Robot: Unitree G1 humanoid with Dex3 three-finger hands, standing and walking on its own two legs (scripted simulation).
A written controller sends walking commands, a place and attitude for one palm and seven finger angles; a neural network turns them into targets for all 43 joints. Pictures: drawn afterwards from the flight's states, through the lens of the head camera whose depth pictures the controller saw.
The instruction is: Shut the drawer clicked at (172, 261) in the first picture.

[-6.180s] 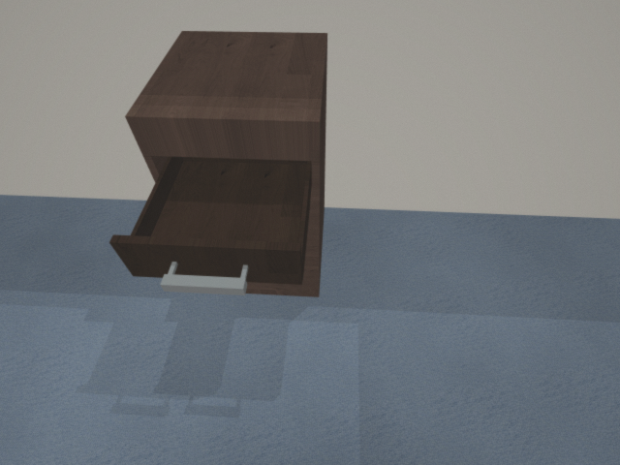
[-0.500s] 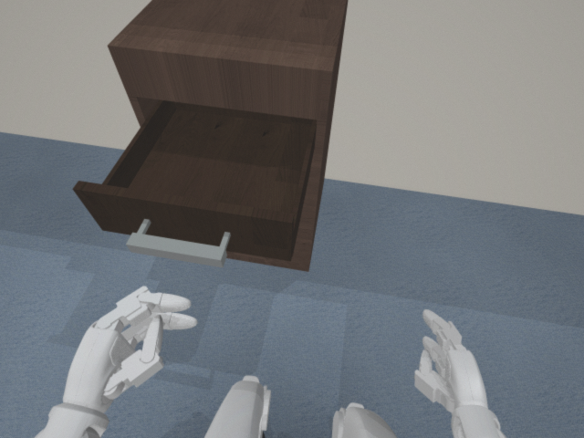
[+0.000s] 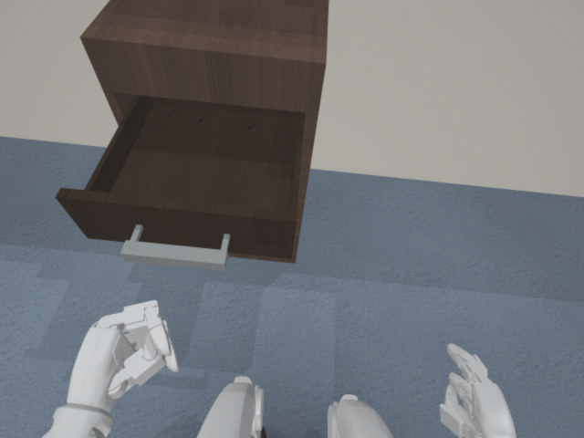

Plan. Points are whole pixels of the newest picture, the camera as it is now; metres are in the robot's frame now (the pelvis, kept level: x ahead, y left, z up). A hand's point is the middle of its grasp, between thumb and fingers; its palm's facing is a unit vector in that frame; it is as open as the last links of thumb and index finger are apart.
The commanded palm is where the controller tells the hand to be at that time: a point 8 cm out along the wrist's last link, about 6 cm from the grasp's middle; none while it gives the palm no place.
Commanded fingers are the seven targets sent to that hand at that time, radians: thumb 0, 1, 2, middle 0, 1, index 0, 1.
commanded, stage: raise the hand and make a fist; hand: left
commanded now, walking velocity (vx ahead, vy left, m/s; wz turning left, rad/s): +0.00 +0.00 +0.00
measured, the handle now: (179, 245) +0.42 +0.21 -0.07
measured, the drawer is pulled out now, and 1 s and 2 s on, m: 0.27 0.27 0.27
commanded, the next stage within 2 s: bring the fist close to the handle in 0.76 s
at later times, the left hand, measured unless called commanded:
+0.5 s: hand (147, 347) +0.22 +0.19 +0.03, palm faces -0.06 -1.00 -0.05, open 3.2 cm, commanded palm +0.20 +0.24 +0.03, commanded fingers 0.00 0.90 0.90 -1.40 -1.60 -1.40 -1.60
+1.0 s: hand (150, 343) +0.23 +0.19 +0.02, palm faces -0.06 -1.00 -0.05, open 3.2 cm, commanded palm +0.22 +0.25 +0.02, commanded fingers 0.00 0.90 0.90 -1.40 -1.60 -1.40 -1.60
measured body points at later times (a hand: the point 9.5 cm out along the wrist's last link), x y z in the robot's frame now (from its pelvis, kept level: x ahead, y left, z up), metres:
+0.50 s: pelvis +0.02 +0.00 +0.00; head +0.10 +0.02 +0.44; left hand +0.22 +0.24 +0.03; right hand +0.21 -0.23 -0.08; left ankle +0.07 +0.07 -0.63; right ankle +0.03 -0.12 -0.63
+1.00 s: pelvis +0.02 -0.02 -0.01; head +0.10 +0.01 +0.43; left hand +0.23 +0.24 +0.02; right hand +0.21 -0.25 -0.08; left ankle +0.07 +0.07 -0.63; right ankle +0.03 -0.12 -0.63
